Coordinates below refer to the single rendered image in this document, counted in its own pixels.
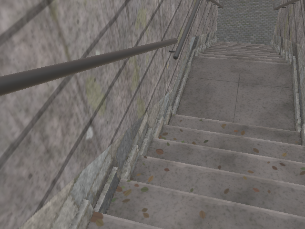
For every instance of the stairs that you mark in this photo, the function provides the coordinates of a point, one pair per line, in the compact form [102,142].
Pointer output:
[211,174]
[243,51]

